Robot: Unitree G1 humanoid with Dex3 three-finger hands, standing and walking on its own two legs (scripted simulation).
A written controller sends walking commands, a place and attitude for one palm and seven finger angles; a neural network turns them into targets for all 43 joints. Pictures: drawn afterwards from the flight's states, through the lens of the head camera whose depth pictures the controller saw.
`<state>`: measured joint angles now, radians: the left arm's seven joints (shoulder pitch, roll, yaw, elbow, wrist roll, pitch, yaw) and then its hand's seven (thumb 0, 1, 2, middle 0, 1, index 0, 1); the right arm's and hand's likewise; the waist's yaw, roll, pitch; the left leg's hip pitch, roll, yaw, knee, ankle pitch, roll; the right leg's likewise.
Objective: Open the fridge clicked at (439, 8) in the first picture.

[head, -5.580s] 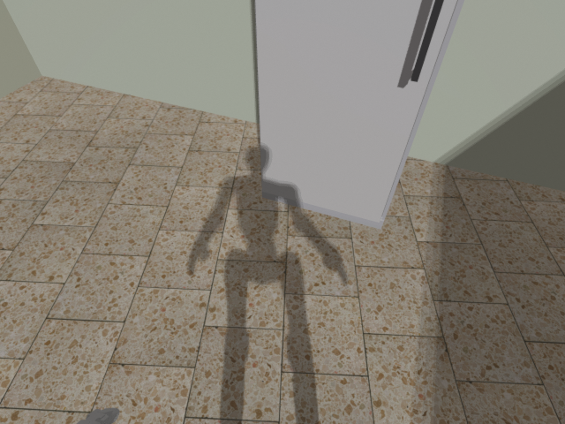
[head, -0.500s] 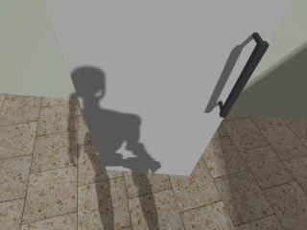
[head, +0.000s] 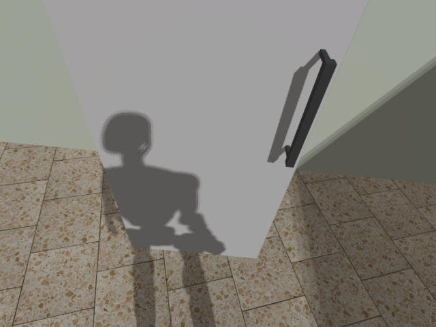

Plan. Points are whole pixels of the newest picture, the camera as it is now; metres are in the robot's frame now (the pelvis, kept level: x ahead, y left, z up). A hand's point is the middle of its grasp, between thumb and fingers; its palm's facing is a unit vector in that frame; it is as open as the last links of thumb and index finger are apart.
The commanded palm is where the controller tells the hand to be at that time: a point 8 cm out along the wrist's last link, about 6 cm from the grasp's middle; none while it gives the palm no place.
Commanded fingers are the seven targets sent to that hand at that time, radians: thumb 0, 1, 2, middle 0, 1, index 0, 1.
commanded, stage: come to a stop and stand still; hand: right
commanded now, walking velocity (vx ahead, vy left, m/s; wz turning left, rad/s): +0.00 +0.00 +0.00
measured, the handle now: (304, 115) +0.52 -0.16 +0.14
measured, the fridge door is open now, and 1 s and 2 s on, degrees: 0 0 0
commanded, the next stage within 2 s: look again from close up in 0.90 s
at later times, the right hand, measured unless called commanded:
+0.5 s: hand out of the picture +0.05 -0.14 -0.16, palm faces +0.01 +0.97 -0.24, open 7.3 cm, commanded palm none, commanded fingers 0.00 -0.90 -0.90 0.20 0.30 0.20 0.30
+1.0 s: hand out of the picture +0.03 -0.12 -0.17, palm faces +0.04 +0.98 -0.22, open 7.4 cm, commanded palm none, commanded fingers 0.00 -0.90 -0.90 0.20 0.30 0.20 0.30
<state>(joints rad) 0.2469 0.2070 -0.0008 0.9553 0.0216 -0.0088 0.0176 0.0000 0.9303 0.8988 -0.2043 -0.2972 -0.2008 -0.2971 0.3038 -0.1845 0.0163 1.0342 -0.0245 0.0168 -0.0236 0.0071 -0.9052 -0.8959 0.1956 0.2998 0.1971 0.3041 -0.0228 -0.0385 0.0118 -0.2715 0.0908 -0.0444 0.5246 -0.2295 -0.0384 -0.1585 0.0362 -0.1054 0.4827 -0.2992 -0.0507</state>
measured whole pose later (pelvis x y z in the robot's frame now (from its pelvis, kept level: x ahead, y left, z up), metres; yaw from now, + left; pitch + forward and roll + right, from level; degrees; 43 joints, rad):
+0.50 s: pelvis +0.02 +0.04 +0.00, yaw -1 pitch -1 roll -1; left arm 0.28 0.17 -0.01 1.09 0.02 -0.01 0.03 0.00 0.90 0.90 -0.20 -0.30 -0.20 -0.30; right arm 0.22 -0.17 0.01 1.07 -0.01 0.00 -0.03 0.01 -0.91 -0.90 0.20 0.30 0.20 0.30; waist 0.01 -0.02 0.05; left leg -0.25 0.04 0.00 0.51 -0.25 -0.01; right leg -0.13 -0.02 -0.07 0.44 -0.29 0.02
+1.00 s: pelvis +0.01 +0.06 +0.01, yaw -2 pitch -1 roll -1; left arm 0.25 0.18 0.00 1.10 0.02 -0.01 0.03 0.00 0.90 0.90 -0.20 -0.30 -0.20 -0.30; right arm 0.24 -0.18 0.01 1.08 -0.01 -0.01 -0.02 0.01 -0.91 -0.90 0.20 0.30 0.20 0.30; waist -0.01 -0.01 0.05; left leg -0.22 0.01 0.03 0.47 -0.22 0.02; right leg -0.12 -0.06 -0.04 0.42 -0.27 0.04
